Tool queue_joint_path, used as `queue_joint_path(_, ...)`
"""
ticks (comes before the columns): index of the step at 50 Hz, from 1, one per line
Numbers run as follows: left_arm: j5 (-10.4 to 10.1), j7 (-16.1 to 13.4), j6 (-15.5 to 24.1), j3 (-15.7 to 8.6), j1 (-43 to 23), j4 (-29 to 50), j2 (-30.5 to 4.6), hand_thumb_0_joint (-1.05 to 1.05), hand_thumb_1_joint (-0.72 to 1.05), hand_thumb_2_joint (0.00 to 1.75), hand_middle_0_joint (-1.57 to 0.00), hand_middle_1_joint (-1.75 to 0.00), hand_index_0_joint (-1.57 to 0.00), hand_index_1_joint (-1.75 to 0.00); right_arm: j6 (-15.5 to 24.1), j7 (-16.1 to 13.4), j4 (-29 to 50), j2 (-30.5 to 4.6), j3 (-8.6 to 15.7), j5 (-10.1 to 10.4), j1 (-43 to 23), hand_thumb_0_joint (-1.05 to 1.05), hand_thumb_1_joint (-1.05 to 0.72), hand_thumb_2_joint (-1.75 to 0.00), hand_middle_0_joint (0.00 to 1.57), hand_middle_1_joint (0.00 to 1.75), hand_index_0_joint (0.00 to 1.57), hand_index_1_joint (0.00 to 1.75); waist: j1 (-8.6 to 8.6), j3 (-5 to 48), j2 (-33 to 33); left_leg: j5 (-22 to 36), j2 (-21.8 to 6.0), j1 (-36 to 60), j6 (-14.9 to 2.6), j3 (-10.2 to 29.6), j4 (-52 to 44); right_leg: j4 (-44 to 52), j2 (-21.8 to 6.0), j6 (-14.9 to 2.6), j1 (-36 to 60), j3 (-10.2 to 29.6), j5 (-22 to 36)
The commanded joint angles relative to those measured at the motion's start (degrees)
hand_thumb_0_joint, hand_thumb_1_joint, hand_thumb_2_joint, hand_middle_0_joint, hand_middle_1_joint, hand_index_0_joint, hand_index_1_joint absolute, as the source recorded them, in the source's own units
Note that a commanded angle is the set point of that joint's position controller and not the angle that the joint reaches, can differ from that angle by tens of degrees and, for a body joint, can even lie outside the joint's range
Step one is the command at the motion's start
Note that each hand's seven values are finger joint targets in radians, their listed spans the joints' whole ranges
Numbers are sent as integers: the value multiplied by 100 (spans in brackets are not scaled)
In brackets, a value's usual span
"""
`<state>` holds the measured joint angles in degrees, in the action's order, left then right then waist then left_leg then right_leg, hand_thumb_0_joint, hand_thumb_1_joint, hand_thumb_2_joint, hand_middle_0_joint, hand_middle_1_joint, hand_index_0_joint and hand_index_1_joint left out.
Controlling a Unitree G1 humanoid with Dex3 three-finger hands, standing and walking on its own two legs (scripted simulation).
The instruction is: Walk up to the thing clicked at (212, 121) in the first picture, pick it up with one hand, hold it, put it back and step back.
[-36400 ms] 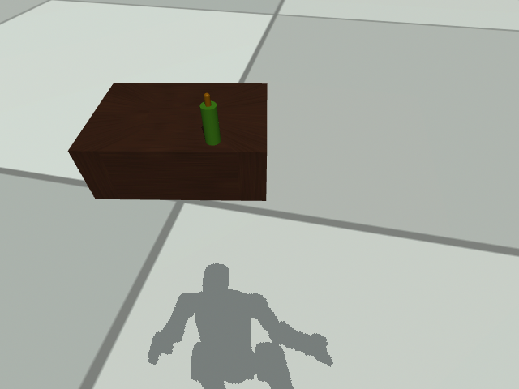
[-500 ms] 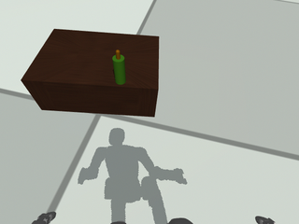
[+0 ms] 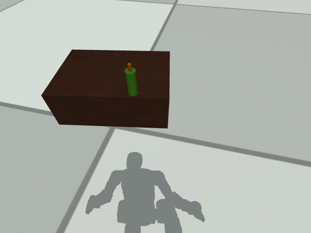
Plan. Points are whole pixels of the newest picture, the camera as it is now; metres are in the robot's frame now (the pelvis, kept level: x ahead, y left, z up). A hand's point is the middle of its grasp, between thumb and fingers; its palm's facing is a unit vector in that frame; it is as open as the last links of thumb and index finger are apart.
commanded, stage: step back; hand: left
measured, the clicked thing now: (131, 78) +1.09 +0.21 -0.31
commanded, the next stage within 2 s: stand in 0.60 s
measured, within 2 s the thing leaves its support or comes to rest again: neither
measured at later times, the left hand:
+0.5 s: hand out of the picture +0.11 +0.26 -0.15, palm faces +0.06 -0.93 -0.36, open 7.4 cm
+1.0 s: hand out of the picture +0.13 +0.26 -0.14, palm faces +0.01 -0.94 -0.33, open 7.4 cm
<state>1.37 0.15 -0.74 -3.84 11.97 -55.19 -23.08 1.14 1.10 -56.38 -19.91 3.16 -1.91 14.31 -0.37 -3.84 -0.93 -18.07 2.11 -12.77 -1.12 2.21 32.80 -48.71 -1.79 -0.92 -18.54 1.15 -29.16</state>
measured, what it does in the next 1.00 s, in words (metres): steps on the spot: right foot, then left foot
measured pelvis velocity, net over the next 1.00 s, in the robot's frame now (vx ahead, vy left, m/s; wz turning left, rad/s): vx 0.05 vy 0.01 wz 0.02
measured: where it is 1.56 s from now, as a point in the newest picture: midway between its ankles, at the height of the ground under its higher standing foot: outside the picture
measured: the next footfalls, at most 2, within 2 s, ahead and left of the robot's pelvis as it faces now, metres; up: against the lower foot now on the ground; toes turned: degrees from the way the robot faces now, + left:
right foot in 0.16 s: +0.08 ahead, -0.13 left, +0.00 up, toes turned -1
left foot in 0.46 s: +0.09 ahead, +0.13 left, +0.00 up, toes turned +2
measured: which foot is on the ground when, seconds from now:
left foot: down 0.00-0.18, up 0.20-0.44, down 0.46-1.00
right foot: up 0.00-0.14, down 0.16-1.00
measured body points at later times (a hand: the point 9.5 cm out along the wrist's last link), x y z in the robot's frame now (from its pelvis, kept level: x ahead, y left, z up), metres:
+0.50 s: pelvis +0.03 -0.01 +0.00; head +0.05 -0.01 +0.45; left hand +0.11 +0.31 -0.12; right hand +0.11 -0.32 -0.13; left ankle +0.05 +0.13 -0.73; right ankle +0.04 -0.13 -0.73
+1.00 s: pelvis +0.05 +0.01 +0.02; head +0.05 +0.01 +0.47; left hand +0.13 +0.31 -0.11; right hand +0.17 -0.29 -0.10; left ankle +0.05 +0.13 -0.73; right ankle +0.04 -0.13 -0.73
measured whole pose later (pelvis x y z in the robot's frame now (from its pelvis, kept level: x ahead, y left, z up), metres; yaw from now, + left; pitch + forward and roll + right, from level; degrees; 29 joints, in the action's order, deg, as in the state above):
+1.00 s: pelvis +0.05 +0.01 +0.02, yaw +1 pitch -3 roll +0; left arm 0.1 0.2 0.9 -0.1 4.1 -64.2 -20.1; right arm 1.3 0.0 -62.7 -19.3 0.6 0.0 1.7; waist -0.5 -3.8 -0.6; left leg -11.2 -0.6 -6.3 0.3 -0.7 20.5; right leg -20.0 -2.2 1.6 -5.4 -1.4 -11.6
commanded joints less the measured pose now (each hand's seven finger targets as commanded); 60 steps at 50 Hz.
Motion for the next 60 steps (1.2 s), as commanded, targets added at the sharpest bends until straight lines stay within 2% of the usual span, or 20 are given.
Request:
queue_joint_path(1,-33,9,282,-228,-325,519,-1065,0,90,90,-20,-30,-20,-30,183,-124,491,-1594,375,-40,-274,0,-90,-90,20,30,20,30,8,-42,766,257,-1502,521,-987,1721,-1422,177,-148,-77,-979,33,-40)
queue_joint_path(5,-27,7,331,-233,-360,429,-874,0,90,90,-20,-30,-20,-30,115,-111,444,-1626,364,9,-258,0,-90,-90,20,30,20,30,69,202,1075,1055,-1202,59,-764,1136,-1036,1472,202,-47,195,-431,696)
queue_joint_path(7,-10,-73,390,-248,87,157,-864,0,90,90,-20,-30,-20,-30,22,-111,568,-1267,202,110,-636,0,-90,-90,20,30,20,30,-305,398,838,1051,-891,-718,-466,655,-281,2337,269,-68,1415,-458,1602)
queue_joint_path(8,14,-117,409,-312,364,36,-1061,0,90,90,-20,-30,-20,-30,1,-127,632,-944,94,154,-662,0,-90,-90,20,30,20,30,-452,529,374,637,-618,-1268,-256,531,289,2468,-120,-124,2014,194,1663)
queue_joint_path(9,100,-154,431,-430,496,48,-1491,0,90,90,-20,-30,-20,-30,-1,-157,730,-723,23,173,-606,0,-90,-90,20,30,20,30,-499,593,-742,-342,119,-1996,5,380,1309,3132,-1234,-496,2229,1945,1315)
queue_joint_path(10,93,-147,423,-442,36,179,-1734,0,90,90,-20,-30,-20,-30,-71,-227,624,-946,93,109,-568,0,-90,-90,20,30,20,30,-394,458,-570,-1541,-26,-1649,41,468,1804,3521,-2120,-1050,1203,2650,195)
queue_joint_path(11,109,-111,424,-436,-494,343,-1773,0,90,90,-20,-30,-20,-30,-87,-231,453,-1234,190,79,-292,0,-90,-90,20,30,20,30,-206,140,-503,-1599,-254,-1194,91,527,2071,3530,-2307,-1370,373,2871,-271)
queue_joint_path(14,42,-97,443,-302,-806,410,-1299,0,90,90,-20,-30,-20,-30,-53,-165,164,-1191,162,98,-2,0,-90,-90,20,30,20,30,-2,-78,-445,-983,-317,-1060,66,540,1668,3213,-1454,-932,354,1479,719)
queue_joint_path(17,55,-81,468,-306,-660,257,-1364,0,90,90,-20,-30,-20,-30,-52,-133,114,-1131,145,48,-82,0,-90,-90,20,30,20,30,-108,35,-646,-728,-295,-842,116,253,1193,2982,-1323,-810,359,1096,1479)
queue_joint_path(21,-10,-70,387,-263,-876,265,-1323,0,90,90,-20,-30,-20,-30,-1,-138,13,-1050,156,10,-53,0,-90,-90,20,30,20,30,14,363,-834,-265,-245,-308,121,-356,28,2459,-1208,-714,634,583,2605)
queue_joint_path(23,-35,-61,323,-161,-854,263,-1165,0,90,90,-20,-30,-20,-30,32,-154,-85,-1076,201,-11,-59,0,-90,-90,20,30,20,30,119,438,-545,651,-216,355,66,-250,-761,2002,-979,-460,275,356,2667)
queue_joint_path(24,-51,-55,322,-96,-822,292,-1000,0,90,90,-20,-30,-20,-30,55,-171,-76,-1247,254,-47,-98,0,-90,-90,20,30,20,30,119,576,-128,984,-592,645,-56,285,-869,1724,-786,-273,28,228,2410)
queue_joint_path(25,-112,-44,313,-45,-785,271,-833,0,90,90,-20,-30,-20,-30,97,-179,0,-1450,262,-59,-326,0,-90,-90,20,30,20,30,8,621,462,750,-1227,455,-298,1164,-1164,1499,-368,-75,-51,-38,1616)
queue_joint_path(26,-167,-51,274,-55,-859,180,-874,0,90,90,-20,-30,-20,-30,94,-160,53,-1651,255,-17,-695,0,-90,-90,20,30,20,30,-65,559,748,142,-1551,-76,-667,1443,-1280,1393,-3,-25,271,-311,500)
queue_joint_path(27,-141,-65,272,-61,-802,59,-891,0,90,90,-20,-30,-20,-30,75,-132,45,-1634,233,-1,-885,0,-90,-90,20,30,20,30,-118,432,841,-15,-1627,-406,-748,1423,-1288,1524,-17,-50,628,-245,403)
queue_joint_path(28,-110,-65,307,-47,-764,6,-884,0,90,90,-20,-30,-20,-30,57,-120,4,-1503,180,2,-954,0,-90,-90,20,30,20,30,-172,423,705,435,-1462,-425,-598,1100,-1181,1961,-77,-70,888,-197,758)
queue_joint_path(31,-147,-45,337,21,-648,-262,-906,0,90,90,-20,-30,-20,-30,157,-157,-53,-1237,52,133,-839,0,-90,-90,20,30,20,30,-50,650,448,2238,-1014,156,-111,536,-942,2224,-519,-126,1225,241,2903)
queue_joint_path(37,-162,-63,311,119,-764,-440,-910,0,90,90,-20,-30,-20,-30,178,-192,-249,-1264,33,177,-955,0,-90,-90,20,30,20,30,-7,847,348,3296,-1050,832,-56,347,-1023,2483,-513,-38,1436,116,3617)
queue_joint_path(49,-90,-55,298,174,-940,-641,-860,0,90,90,-20,-30,-20,-30,104,-153,-374,-1175,-16,167,-1396,0,-90,-90,20,30,20,30,27,670,196,2319,-995,913,36,199,-1548,3140,-587,55,1418,151,3086)
queue_joint_path(60,-76,-37,324,175,-937,-678,-933,0,90,90,-20,-30,-20,-30,73,-77,-533,-1172,-39,135,-1353,0,-90,-90,20,30,20,30,21,400,57,919,-899,537,86,216,-1847,3532,-613,54,1182,269,1790)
